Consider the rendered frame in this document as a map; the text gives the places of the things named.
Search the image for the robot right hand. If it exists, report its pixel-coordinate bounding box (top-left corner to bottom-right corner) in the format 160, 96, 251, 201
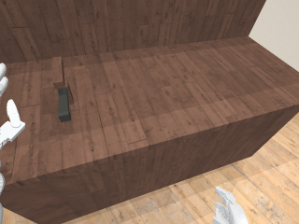
213, 186, 249, 224

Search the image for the tap lever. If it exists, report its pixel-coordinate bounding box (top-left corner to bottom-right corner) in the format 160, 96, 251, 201
58, 87, 71, 122

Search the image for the counter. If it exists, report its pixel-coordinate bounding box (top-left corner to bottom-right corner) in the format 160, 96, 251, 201
0, 0, 299, 224

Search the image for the robot left hand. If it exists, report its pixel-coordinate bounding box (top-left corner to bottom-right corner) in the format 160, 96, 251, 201
0, 63, 25, 150

